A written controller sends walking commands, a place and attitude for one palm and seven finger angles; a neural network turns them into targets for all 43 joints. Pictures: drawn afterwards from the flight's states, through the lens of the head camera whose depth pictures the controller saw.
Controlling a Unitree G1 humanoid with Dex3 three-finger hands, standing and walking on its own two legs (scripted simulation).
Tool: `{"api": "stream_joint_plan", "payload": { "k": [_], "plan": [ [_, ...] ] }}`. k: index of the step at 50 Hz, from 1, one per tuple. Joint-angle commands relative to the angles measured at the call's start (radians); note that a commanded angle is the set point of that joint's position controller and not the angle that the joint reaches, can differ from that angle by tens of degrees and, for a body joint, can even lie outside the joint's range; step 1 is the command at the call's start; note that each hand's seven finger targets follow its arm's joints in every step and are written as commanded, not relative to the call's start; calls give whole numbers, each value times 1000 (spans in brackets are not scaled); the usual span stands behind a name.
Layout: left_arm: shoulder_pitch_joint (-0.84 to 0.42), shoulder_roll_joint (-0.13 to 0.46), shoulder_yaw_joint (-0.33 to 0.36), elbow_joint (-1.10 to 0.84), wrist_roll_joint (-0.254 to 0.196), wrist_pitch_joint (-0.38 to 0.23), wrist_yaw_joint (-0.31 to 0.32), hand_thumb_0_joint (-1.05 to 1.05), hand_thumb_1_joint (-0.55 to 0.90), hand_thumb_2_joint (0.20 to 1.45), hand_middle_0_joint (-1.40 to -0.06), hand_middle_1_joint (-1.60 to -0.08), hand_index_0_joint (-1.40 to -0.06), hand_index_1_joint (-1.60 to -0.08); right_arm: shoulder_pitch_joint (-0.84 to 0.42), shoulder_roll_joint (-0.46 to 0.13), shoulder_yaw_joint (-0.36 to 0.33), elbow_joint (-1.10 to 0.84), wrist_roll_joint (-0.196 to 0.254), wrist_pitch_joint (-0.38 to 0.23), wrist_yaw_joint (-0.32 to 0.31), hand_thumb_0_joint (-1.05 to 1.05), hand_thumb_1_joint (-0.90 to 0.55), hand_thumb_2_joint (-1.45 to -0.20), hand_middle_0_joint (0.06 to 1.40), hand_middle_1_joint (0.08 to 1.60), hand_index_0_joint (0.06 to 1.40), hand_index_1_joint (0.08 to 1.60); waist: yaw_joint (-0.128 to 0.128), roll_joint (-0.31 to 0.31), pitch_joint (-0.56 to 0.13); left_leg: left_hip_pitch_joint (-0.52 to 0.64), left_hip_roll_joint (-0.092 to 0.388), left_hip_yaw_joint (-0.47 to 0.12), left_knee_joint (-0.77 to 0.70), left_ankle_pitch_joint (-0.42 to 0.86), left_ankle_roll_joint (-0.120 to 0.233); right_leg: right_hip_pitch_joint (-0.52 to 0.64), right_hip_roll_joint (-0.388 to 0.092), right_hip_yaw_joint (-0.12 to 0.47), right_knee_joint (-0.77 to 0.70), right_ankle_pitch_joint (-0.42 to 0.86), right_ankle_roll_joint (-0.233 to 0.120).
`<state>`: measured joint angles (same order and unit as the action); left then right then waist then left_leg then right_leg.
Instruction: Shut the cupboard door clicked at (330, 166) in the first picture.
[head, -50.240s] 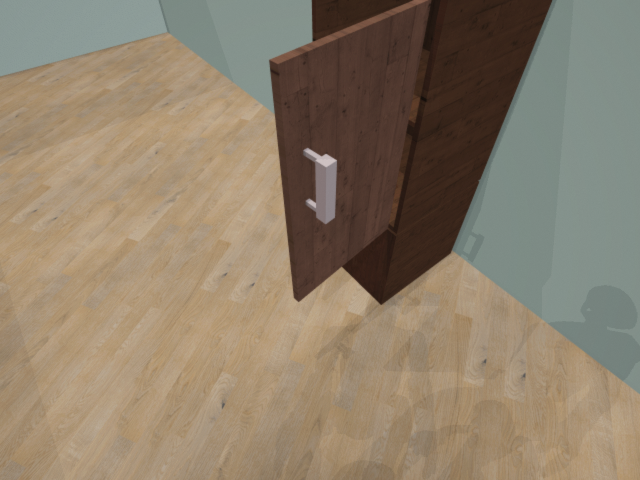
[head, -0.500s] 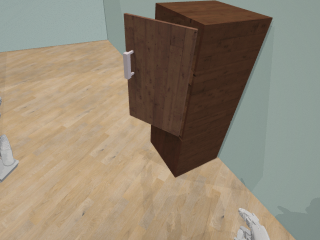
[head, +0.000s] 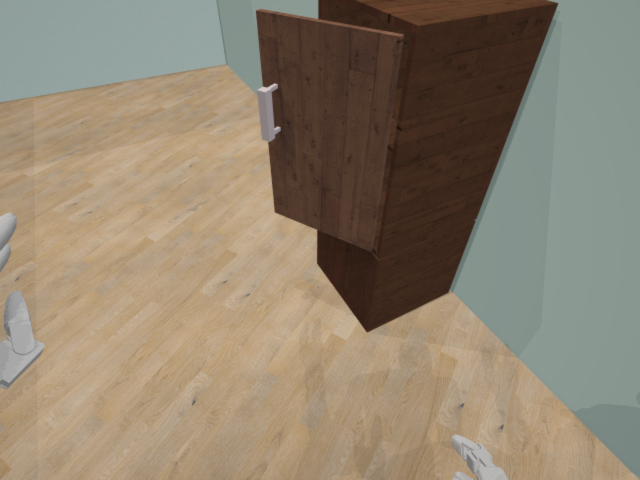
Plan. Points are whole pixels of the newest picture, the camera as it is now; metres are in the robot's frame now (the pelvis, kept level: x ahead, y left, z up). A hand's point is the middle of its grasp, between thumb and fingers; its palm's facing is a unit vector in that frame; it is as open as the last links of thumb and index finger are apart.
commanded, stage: stop stepping back and stand still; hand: left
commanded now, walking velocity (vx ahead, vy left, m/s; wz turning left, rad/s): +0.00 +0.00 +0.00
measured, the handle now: (271, 112) +0.96 +0.18 +0.03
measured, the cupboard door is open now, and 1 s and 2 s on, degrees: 31 31 31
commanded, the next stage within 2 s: let the arm hang, fingers relaxed in 0.04 s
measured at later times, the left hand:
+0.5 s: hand out of the picture +0.06 +0.21 -0.17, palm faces +0.11 -0.98 -0.17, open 6.9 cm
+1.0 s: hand out of the picture -0.03 +0.23 -0.17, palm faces +0.06 -0.98 -0.18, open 7.4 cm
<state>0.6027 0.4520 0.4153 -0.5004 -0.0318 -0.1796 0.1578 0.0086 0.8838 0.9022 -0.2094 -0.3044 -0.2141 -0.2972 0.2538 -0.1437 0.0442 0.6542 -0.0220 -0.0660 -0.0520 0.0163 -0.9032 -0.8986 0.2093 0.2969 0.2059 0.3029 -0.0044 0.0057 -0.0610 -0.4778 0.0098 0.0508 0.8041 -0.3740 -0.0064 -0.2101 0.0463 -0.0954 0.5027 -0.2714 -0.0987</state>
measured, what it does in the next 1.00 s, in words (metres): steps on the spot: left foot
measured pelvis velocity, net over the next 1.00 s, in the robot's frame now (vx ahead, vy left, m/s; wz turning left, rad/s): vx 0.00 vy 0.06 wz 0.03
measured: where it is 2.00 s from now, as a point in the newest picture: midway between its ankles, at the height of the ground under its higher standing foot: outside the picture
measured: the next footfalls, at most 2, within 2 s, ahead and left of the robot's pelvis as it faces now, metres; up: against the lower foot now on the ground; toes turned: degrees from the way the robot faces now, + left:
left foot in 0.22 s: +0.09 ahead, +0.16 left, +0.00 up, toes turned +8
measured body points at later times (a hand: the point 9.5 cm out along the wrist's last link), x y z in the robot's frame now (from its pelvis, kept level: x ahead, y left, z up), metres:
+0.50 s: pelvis +0.01 +0.02 +0.00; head +0.03 +0.06 +0.45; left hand +0.06 +0.26 -0.16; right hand +0.11 -0.21 -0.13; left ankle +0.05 +0.16 -0.73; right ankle -0.01 -0.06 -0.73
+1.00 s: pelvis +0.00 +0.06 +0.01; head +0.00 +0.06 +0.46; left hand -0.04 +0.28 -0.15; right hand -0.01 -0.16 -0.15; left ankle +0.05 +0.16 -0.73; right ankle -0.01 -0.06 -0.73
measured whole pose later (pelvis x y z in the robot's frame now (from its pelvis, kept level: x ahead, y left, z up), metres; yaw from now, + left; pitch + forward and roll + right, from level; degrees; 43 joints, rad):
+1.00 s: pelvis +0.00 +0.06 +0.01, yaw +2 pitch -2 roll +0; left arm 0.34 0.16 0.00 1.15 0.02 0.01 0.02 0.00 0.91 0.90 -0.20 -0.30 -0.20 -0.29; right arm 0.32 -0.14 0.01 1.14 -0.02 0.02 -0.02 0.01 -0.91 -0.90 0.20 0.30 0.20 0.30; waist 0.00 0.00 0.02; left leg -0.20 0.02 0.12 0.39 -0.14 0.03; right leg -0.11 -0.04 -0.09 0.40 -0.25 0.01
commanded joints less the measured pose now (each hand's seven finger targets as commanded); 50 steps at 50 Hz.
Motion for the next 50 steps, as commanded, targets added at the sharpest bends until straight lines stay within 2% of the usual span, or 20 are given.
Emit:
{"api": "stream_joint_plan", "payload": {
  "k": [1, 3, 6, 7, 8, 9, 10, 11, 12, 13, 14, 16, 18, 22, 25, 27, 28, 35, 44, 50],
  "plan": [
    [-135, 130, 114, -28, -4, -47, 39, 0, 900, 900, -200, -300, -200, -300, -72, -157, -68, -131, 8, -44, -19, 0, -900, -900, 200, 300, 200, 300, -25, -109, 41, -122, 52, -56, 136, 45, -15, -6, -324, 341, -267, -124, -95],
    [-230, 125, 75, -38, 0, -49, 34, 0, 900, 900, -200, -300, -200, -300, -122, -166, -66, -137, 12, -44, -30, 0, -900, -900, 200, 300, 200, 300, -14, -84, 103, -40, 47, -11, 43, 80, -10, -91, -283, 260, -273, -77, -61],
    [-300, 108, 31, -71, 11, -60, 37, 0, 900, 900, -200, -300, -200, -300, -144, -162, -65, -144, 14, -69, -43, 0, -900, -900, 200, 300, 200, 300, 15, -99, 122, 66, 28, 35, -93, 95, 10, -106, -267, 235, -265, -15, -38],
    [-246, -74, -291, 607, 87, 113, -106, 0, 900, 900, -200, -300, -200, -300, -153, -263, -83, 16, 3, -70, 73, 0, -900, -900, 200, 300, 200, 300, -41, -27, 204, 13, 85, 67, -92, 61, -4, -126, -336, 20, -60, 419, -23],
    [-178, -100, -292, 641, 69, 176, -140, 0, 900, 900, -200, -300, -200, -300, -61, -203, -82, -4, 10, -13, 70, 0, -900, -900, 200, 300, 200, 300, -31, -17, 84, 158, 37, -12, -166, 171, 4, -140, -225, 107, 20, 414, 4],
    [-168, -113, -306, 643, 53, 193, -155, 0, 900, 900, -200, -300, -200, -300, -35, -200, -69, -21, 12, 8, 64, 0, -900, -900, 200, 300, 200, 300, -23, -1, 72, 215, 44, -23, -174, 402, 12, -161, -191, 64, 50, 339, 48],
    [-173, -149, -326, 665, 49, 197, -158, 0, 900, 900, -200, -300, -200, -300, -41, -221, -70, -29, 8, 13, 61, 0, -900, -900, 200, 300, 200, 300, -6, 34, 28, 241, 125, -91, -200, 582, 43, -187, -172, 33, 118, 240, 77],
    [-179, -165, -347, 710, 54, 196, -154, 0, 900, 900, -200, -300, -200, -300, -57, -260, -77, -25, -1, 20, 57, 0, -900, -900, 200, 300, 200, 300, 12, 30, -19, 232, 192, -152, -224, 622, 79, -154, -138, 25, 151, 102, 90],
    [-186, -157, -352, 769, 61, 191, -152, 0, 900, 900, -200, -300, -200, -300, -90, -274, -77, -16, -9, 31, 55, 0, -900, -900, 200, 300, 200, 300, 32, -29, -37, 170, 208, -153, -235, 550, 85, -64, -128, 34, 122, 21, 88],
    [-218, -133, -353, 809, 64, 182, -155, 0, 900, 900, -200, -300, -200, -300, -118, -269, -71, -28, -12, 32, 50, 0, -900, -900, 200, 300, 200, 300, 36, -139, -16, 144, 177, -120, -214, 518, 67, -33, -143, 73, 55, 122, 78],
    [-250, -94, -347, 852, 59, 177, -158, 0, 900, 900, -200, -300, -200, -300, -110, -260, -70, -26, -12, 35, 45, 0, -900, -900, 200, 300, 200, 300, 23, -174, -28, 152, 117, -79, -178, 518, 41, -2, -188, 98, 21, 312, 64],
    [-309, -51, -350, 974, 58, 172, -154, 0, 900, 900, -200, -300, -200, -300, -82, -252, -72, 28, -14, 48, 43, 0, -900, -900, 200, 300, 200, 300, -2, -201, -57, 211, 74, -53, -206, 479, 17, 29, -222, 118, 26, 458, 34],
    [-307, -44, -358, 1086, 54, 170, -143, 0, 900, 900, -200, -300, -200, -300, -85, -248, -66, 71, -13, 56, 41, 0, -900, -900, 200, 300, 200, 300, 3, -110, -74, 261, 77, -50, -241, 514, 11, 53, -209, 109, 15, 468, 44],
    [-277, -118, -370, 1267, 47, 173, -134, 0, 900, 900, -200, -300, -200, -300, -69, -181, -54, 173, -7, 62, 32, 0, -900, -900, 200, 300, 200, 300, 5, 147, -67, 300, 96, -51, -304, 464, 20, 71, -178, 104, -68, 254, 55],
    [-279, -132, -373, 1345, 46, 179, -134, 0, 900, 900, -200, -300, -200, -300, -50, -159, -58, 221, -4, 74, 29, 0, -900, -900, 200, 300, 200, 300, 2, 193, -3, 270, 101, -60, -346, 320, 18, 60, -174, 99, -142, 131, 46],
    [-283, -138, -377, 1395, 46, 180, -137, 0, 900, 900, -200, -300, -200, -300, -40, -153, -60, 253, -4, 79, 28, 0, -900, -900, 200, 300, 200, 300, 2, 162, 53, 244, 104, -70, -389, 237, 16, 43, -168, 99, -178, 58, 45],
    [-284, -137, -378, 1418, 47, 179, -137, 0, 900, 900, -200, -300, -200, -300, -25, -159, -62, 266, -1, 79, 27, 0, -900, -900, 200, 300, 200, 300, 2, 108, 69, 254, 109, -79, -398, 249, 18, 38, -163, 93, -185, 63, 45],
    [-248, -166, -392, 1543, 44, 175, -134, 0, 900, 900, -200, -300, -200, -300, 43, -144, -62, 363, 4, 71, 23, 0, -900, -900, 200, 300, 200, 300, -1, -43, 123, 287, 115, -73, -463, 231, 28, 18, -163, 83, -213, 37, 56],
    [-204, -183, -395, 1617, 44, 181, -127, 0, 900, 900, -200, -300, -200, -300, 84, -122, -61, 436, 5, 70, 21, 0, -900, -900, 200, 300, 200, 300, 4, 13, 178, 259, 110, -76, -536, 89, 29, -7, -156, 84, -207, -28, 61],
    [-181, -201, -392, 1636, 46, 181, -124, 0, 900, 900, -200, -300, -200, -300, 110, -105, -65, 455, 5, 66, 17, 0, -900, -900, 200, 300, 200, 300, 6, 31, 171, 243, 108, -86, -560, 61, 32, 9, -150, 82, -187, -8, 64]
  ]
}}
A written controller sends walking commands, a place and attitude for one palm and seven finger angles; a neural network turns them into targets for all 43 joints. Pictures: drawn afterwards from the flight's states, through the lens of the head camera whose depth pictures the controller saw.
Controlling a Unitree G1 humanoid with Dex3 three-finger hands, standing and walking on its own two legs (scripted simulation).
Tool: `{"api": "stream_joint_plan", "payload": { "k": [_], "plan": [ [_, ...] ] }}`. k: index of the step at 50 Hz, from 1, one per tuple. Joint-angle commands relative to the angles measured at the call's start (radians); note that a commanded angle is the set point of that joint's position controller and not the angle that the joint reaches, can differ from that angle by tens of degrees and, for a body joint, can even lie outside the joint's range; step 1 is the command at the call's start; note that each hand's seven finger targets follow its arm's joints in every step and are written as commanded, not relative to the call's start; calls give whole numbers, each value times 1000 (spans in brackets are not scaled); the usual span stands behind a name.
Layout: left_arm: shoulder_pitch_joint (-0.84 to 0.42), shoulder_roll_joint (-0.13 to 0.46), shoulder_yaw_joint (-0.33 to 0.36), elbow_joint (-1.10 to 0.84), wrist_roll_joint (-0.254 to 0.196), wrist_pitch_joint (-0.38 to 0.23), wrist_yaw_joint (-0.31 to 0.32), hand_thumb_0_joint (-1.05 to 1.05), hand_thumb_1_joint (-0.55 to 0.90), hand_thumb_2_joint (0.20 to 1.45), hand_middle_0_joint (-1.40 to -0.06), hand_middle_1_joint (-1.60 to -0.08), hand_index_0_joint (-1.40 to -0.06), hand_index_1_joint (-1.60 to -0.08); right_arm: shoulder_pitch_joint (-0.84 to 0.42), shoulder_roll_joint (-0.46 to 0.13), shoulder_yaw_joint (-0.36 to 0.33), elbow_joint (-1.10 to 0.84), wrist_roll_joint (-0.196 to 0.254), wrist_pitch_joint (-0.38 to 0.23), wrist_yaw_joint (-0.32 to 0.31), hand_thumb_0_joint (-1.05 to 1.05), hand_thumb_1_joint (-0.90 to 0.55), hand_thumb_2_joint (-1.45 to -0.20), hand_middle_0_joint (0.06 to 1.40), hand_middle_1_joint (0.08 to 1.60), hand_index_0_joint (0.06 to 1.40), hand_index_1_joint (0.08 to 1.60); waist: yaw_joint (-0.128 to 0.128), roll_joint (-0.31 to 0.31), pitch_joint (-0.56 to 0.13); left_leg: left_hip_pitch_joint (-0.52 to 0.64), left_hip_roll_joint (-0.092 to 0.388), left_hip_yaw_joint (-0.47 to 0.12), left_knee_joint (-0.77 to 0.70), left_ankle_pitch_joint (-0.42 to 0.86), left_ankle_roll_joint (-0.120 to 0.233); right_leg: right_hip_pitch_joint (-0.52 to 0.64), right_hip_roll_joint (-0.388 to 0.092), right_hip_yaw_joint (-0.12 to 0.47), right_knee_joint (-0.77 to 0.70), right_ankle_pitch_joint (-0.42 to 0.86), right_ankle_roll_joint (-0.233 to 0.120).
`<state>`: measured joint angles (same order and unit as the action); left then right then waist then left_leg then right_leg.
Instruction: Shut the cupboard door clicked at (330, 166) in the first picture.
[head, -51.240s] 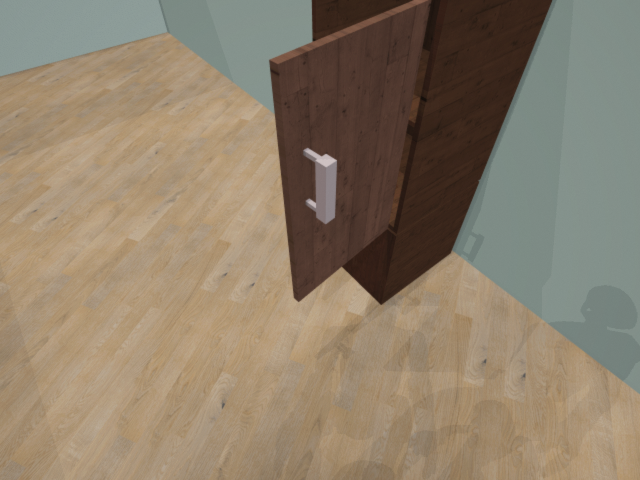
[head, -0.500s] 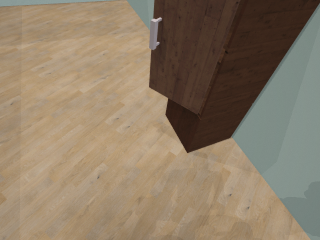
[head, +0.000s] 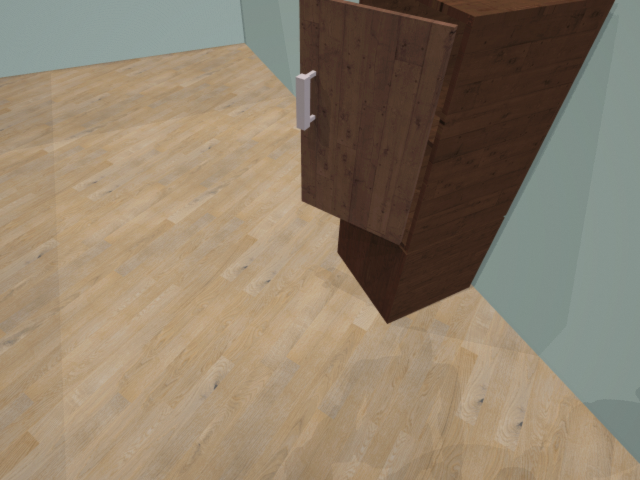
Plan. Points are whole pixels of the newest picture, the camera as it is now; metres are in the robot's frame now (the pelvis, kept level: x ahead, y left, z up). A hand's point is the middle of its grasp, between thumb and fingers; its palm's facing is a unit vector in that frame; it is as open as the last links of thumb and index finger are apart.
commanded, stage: let the arm hang, fingers relaxed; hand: left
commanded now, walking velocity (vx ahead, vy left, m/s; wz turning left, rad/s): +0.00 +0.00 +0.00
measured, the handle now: (307, 99) +0.96 +0.08 +0.02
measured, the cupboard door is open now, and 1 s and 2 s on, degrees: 31 31 31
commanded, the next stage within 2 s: look to check the result in 0.24 s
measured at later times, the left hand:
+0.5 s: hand out of the picture -0.04 +0.17 -0.18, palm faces +0.02 -0.98 -0.19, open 7.4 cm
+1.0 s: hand out of the picture +0.02 +0.18 -0.18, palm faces +0.01 -0.97 -0.23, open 7.4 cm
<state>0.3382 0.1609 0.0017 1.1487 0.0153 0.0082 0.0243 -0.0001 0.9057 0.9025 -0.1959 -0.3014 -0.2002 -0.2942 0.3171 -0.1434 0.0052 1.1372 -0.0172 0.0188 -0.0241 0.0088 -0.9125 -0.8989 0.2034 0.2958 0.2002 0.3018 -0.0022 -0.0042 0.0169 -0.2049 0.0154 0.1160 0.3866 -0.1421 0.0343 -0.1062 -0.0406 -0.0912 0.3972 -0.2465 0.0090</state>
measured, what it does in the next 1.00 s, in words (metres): stands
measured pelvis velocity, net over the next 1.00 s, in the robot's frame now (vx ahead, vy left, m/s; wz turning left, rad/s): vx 0.01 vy -0.02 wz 0.01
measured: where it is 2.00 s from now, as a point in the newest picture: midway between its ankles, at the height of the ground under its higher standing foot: outside the picture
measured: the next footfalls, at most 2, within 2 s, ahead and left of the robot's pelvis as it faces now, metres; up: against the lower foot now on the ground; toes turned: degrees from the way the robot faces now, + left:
right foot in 1.68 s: +0.08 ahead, -0.15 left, +0.00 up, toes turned +24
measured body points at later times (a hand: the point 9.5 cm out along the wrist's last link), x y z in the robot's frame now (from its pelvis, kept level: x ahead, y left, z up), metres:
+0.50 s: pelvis +0.00 +0.00 +0.00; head -0.01 +0.00 +0.45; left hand -0.04 +0.22 -0.16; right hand -0.02 -0.22 -0.16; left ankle +0.05 +0.10 -0.74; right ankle -0.02 -0.12 -0.74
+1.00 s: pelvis +0.01 -0.02 +0.00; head +0.02 -0.02 +0.45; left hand +0.02 +0.23 -0.16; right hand +0.01 -0.26 -0.16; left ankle +0.05 +0.10 -0.74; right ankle -0.02 -0.12 -0.74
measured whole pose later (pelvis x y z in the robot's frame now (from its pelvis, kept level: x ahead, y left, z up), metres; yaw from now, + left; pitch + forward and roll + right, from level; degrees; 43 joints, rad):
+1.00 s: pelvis +0.01 -0.02 +0.00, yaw +0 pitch -2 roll +0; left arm 0.25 0.19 0.02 1.13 0.02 0.00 0.03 0.00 0.90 0.90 -0.20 -0.30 -0.20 -0.29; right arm 0.25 -0.19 -0.01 1.12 -0.02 0.01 -0.02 0.01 -0.91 -0.90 0.20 0.30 0.20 0.30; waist -0.02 0.00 0.04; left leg -0.22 0.04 0.10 0.40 -0.15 0.01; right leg -0.11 -0.02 -0.10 0.40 -0.26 -0.01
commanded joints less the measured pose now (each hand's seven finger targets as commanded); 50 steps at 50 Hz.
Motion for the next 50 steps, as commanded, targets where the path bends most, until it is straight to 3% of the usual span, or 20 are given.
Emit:
{"api": "stream_joint_plan", "payload": {
  "k": [1, 15, 22, 29, 43, 45, 47, 50],
  "plan": [
    [89, 87, 22, -11, -1, -7, 10, 0, 900, 900, -200, -300, -200, -300, 49, -106, -26, -27, 0, -20, -12, 0, -900, -900, 200, 300, 200, 300, 5, 41, 92, -26, 103, -150, -144, -166, -8, -95, -63, 74, -77, -25, -43],
    [94, 72, 26, -7, 2, -16, 15, 0, 900, 900, -200, -300, -200, -300, 71, -89, -36, -22, 1, -18, -13, 0, -900, -900, 200, 300, 200, 300, -6, 21, 100, 0, 96, -127, -106, -135, -6, -141, -66, 91, -97, -37, -50],
    [75, 88, 28, -11, 2, -20, 15, 0, 900, 900, -200, -300, -200, -300, 54, -104, -40, -26, 2, -19, -12, 0, -900, -900, 200, 300, 200, 300, -8, -1, 99, 18, 99, -119, -89, -103, -6, -152, -70, 99, -103, -32, -52],
    [54, 109, 30, -17, 3, -20, 13, 0, 900, 900, -200, -300, -200, -300, 29, -118, -41, -28, 2, -17, -9, 0, -900, -900, 200, 300, 200, 300, -8, 18, 105, 21, 101, -117, -83, -105, -8, -161, -74, 105, -116, -54, -55],
    [-10, 162, 34, -30, 2, -26, 7, 0, 900, 900, -200, -300, -200, -300, -20, -172, -41, -35, 4, -24, -8, 0, -900, -900, 200, 300, 200, 300, -7, 14, 67, 48, 112, -122, -83, -25, -11, -110, -76, 108, -125, 16, -56],
    [-24, 159, 34, -31, 1, -25, 7, 0, 900, 900, -200, -300, -200, -300, -28, -170, -40, -33, 1, -24, -7, 0, -900, -900, 200, 300, 200, 300, -7, 27, 66, 46, 112, -121, -88, -30, -13, -105, -79, 108, -124, 16, -56],
    [-10, 117, 30, -31, -1, -14, 12, 0, 900, 900, -200, -300, -200, -300, -14, -115, -30, -35, 0, -15, -4, 0, -900, -900, 200, 300, 200, 300, -6, 16, 69, 12, 105, -123, -60, 13, -19, -92, -89, 85, -89, 36, -44],
    [3, 144, 48, -52, 0, -4, 16, 0, 900, 900, -200, -300, -200, -300, -23, -117, -36, -56, 0, -1, 0, 0, -900, -900, 200, 300, 200, 300, 4, -15, 71, -49, 85, -115, 23, 45, -21, -85, -127, 70, -49, 48, -54]
  ]
}}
